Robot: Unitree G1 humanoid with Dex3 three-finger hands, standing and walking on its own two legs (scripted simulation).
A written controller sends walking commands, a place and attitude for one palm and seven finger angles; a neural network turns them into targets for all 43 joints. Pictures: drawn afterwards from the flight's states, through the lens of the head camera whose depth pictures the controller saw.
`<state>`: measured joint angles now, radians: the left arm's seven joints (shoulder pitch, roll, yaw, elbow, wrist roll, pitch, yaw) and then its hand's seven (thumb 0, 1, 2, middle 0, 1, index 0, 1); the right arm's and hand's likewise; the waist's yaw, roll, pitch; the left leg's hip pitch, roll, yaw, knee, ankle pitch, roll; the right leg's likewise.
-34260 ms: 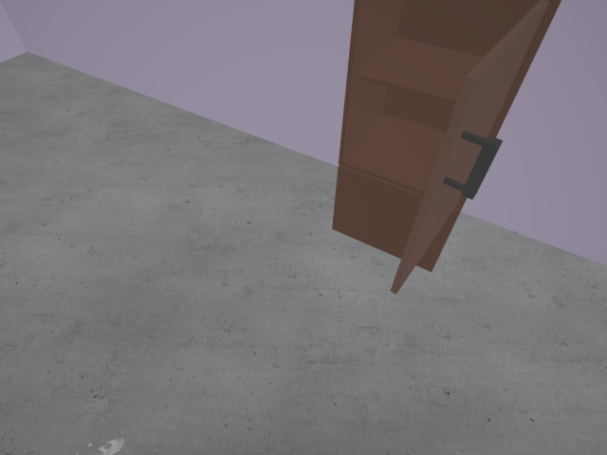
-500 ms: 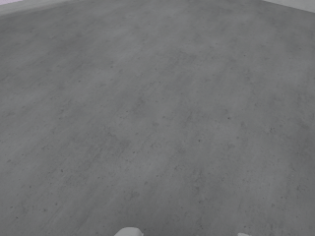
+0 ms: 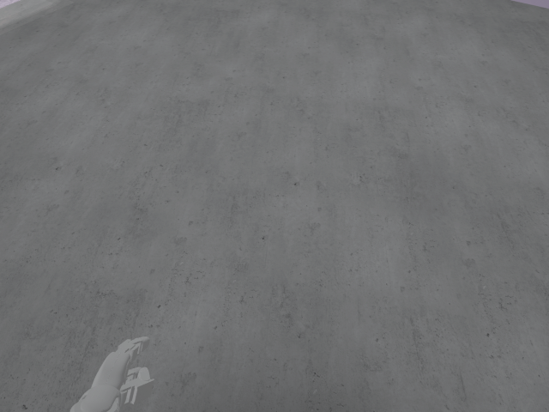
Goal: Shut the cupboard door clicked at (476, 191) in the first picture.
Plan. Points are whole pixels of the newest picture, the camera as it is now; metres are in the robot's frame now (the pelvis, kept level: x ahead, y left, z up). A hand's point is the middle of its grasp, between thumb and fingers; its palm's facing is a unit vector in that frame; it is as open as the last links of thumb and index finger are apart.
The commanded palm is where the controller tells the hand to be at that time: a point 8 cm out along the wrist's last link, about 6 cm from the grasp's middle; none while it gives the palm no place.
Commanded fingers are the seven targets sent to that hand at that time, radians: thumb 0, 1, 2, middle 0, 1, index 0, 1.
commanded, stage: turn to face it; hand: left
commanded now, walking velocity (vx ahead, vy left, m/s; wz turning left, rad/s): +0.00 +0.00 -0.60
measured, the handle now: out of the picture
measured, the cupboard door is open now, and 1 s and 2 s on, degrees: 53 53 53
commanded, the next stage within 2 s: take the last steps up to it in 1.98 s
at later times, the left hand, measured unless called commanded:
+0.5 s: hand (148, 405) +0.15 +0.21 -0.15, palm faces -0.25 -0.94 -0.21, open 7.4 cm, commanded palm none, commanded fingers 0.00 0.90 0.90 -0.20 -0.30 -0.20 -0.30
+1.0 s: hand (201, 350) +0.24 +0.14 -0.16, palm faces -0.55 -0.81 -0.22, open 7.4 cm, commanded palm none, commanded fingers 0.00 0.90 0.90 -0.20 -0.30 -0.20 -0.30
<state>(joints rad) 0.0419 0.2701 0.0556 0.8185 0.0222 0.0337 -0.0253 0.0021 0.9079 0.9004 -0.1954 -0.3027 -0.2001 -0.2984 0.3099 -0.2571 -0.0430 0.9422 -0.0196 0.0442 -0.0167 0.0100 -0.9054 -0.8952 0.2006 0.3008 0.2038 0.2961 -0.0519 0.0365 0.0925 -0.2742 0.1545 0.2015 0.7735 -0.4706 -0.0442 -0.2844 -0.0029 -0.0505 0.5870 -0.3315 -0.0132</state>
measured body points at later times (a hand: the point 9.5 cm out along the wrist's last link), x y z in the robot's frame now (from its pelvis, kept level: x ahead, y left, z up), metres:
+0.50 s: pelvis +0.02 +0.03 +0.02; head +0.07 +0.03 +0.46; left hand +0.17 +0.26 -0.14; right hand +0.03 -0.24 -0.11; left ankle +0.05 +0.15 -0.72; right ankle -0.04 -0.09 -0.66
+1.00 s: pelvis +0.04 +0.02 +0.01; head +0.09 +0.01 +0.45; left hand +0.27 +0.18 -0.14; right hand -0.03 -0.24 -0.12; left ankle +0.12 +0.11 -0.72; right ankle -0.04 -0.09 -0.70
